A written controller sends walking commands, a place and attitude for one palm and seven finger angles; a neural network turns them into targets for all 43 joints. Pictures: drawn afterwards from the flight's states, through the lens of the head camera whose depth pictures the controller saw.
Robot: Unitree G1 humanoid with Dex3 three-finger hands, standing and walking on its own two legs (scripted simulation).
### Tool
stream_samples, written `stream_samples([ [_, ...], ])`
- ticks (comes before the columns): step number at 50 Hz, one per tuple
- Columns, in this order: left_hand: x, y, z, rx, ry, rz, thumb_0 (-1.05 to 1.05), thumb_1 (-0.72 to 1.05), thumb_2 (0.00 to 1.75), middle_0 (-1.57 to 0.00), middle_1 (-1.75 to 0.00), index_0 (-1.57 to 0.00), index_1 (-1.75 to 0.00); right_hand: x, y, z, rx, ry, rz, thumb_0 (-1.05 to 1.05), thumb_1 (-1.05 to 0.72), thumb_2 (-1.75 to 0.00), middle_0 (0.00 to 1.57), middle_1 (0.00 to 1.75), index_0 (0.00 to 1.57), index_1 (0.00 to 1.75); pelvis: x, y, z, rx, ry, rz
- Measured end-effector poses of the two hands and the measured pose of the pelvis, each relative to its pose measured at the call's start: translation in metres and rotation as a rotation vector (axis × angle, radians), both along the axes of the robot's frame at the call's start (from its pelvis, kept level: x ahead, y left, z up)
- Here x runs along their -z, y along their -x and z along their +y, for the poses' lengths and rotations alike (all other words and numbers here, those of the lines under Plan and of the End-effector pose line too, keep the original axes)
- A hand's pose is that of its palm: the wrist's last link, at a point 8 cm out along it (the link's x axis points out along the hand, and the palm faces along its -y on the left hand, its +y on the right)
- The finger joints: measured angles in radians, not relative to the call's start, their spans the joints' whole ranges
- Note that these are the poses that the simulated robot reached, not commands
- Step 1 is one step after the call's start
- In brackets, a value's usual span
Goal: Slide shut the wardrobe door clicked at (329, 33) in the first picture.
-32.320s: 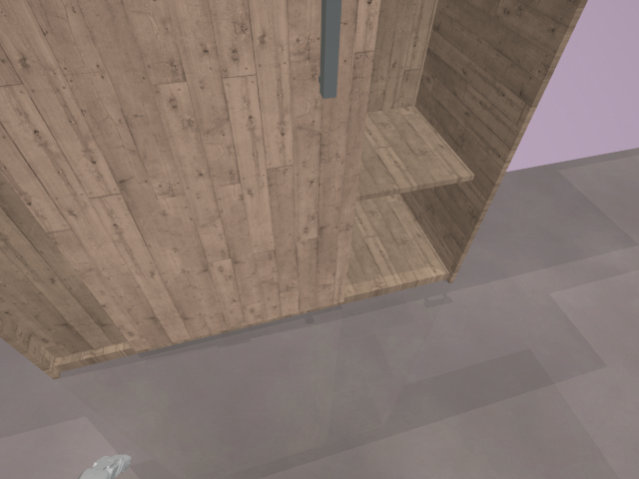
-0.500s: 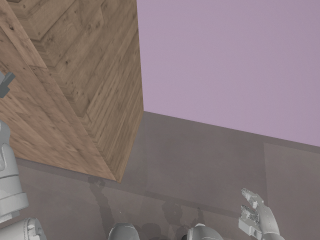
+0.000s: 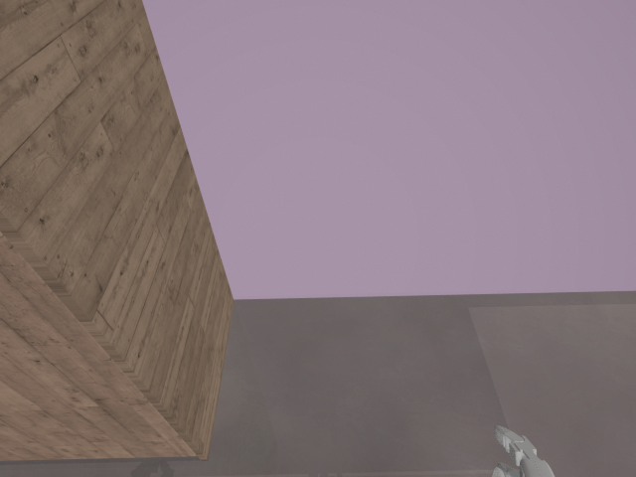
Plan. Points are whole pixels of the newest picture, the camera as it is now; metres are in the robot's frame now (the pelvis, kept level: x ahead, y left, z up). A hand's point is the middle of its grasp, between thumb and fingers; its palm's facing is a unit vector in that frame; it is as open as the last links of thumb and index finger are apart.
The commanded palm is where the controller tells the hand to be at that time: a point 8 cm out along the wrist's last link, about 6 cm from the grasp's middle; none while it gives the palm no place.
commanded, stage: stop walking and hold the door there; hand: left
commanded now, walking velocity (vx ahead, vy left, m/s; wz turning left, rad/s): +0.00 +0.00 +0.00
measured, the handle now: out of the picture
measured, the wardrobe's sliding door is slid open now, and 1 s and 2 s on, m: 0.00 0.00 0.00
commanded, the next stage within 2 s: none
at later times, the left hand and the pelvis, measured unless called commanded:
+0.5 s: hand out of the picture +0.24 +0.45 +0.20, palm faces +0.78 -0.57 -0.27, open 7.7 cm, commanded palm +0.19 +0.43 +0.19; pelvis -0.01 +0.04 +0.01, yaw -3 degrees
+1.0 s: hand out of the picture +0.25 +0.45 +0.19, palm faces +0.78 -0.57 -0.27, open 7.8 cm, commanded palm +0.19 +0.43 +0.19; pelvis +0.00 +0.05 +0.01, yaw -2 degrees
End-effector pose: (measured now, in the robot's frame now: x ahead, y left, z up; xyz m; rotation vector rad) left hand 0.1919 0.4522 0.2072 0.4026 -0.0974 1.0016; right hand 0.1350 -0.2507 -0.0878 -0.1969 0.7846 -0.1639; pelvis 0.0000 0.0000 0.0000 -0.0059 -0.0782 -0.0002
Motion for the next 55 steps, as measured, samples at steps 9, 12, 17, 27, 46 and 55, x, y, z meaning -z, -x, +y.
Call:
stream_samples([
  [9, 0.001, 0.002, 0.008, 0.068, -0.010, -0.024, -0.13, 0.61, 0.78, -0.36, -1.34, -0.08, -1.20, 0.000, 0.034, -0.010, 0.059, 0.068, 0.076, 0.01, -0.90, -0.89, 0.20, 0.30, 0.20, 0.30, -0.004, 0.008, 0.015, 0.018, 0.005, 0.027],
  [12, 0.002, 0.002, 0.008, 0.075, -0.003, -0.030, -0.13, 0.61, 0.78, -0.35, -1.34, -0.08, -1.20, -0.007, 0.036, -0.003, 0.075, 0.066, 0.056, 0.01, -0.90, -0.89, 0.20, 0.30, 0.20, 0.30, -0.007, 0.006, 0.019, 0.032, -0.006, 0.023],
  [17, 0.001, 0.002, 0.009, 0.087, -0.001, -0.027, -0.13, 0.61, 0.77, -0.34, -1.35, -0.07, -1.21, -0.013, 0.027, 0.012, 0.066, 0.047, 0.008, 0.01, -0.90, -0.89, 0.20, 0.30, 0.20, 0.30, -0.010, 0.008, 0.025, 0.040, -0.002, 0.023],
  [27, 0.003, 0.003, 0.013, 0.128, -0.015, -0.033, -0.14, 0.62, 0.77, -0.35, -1.36, -0.06, -1.22, -0.023, 0.009, 0.040, 0.021, 0.030, -0.040, 0.01, -0.90, -0.89, 0.20, 0.30, 0.20, 0.30, -0.012, 0.013, 0.040, 0.051, -0.004, 0.034],
  [46, 0.005, 0.002, 0.012, 0.135, -0.036, -0.045, -0.15, 0.63, 0.78, -0.36, -1.37, -0.03, -1.22, -0.017, -0.006, 0.056, -0.005, 0.028, 0.007, 0.01, -0.90, -0.89, 0.20, 0.30, 0.20, 0.30, -0.013, 0.004, 0.049, 0.041, -0.001, 0.039],
  [55, 0.005, 0.002, 0.012, 0.137, -0.046, -0.037, -0.15, 0.63, 0.78, -0.37, -1.36, -0.02, -1.22, -0.018, -0.012, 0.052, -0.006, 0.049, -0.001, 0.01, -0.90, -0.89, 0.20, 0.30, 0.20, 0.30, -0.010, 0.011, 0.053, 0.025, 0.011, 0.047],
])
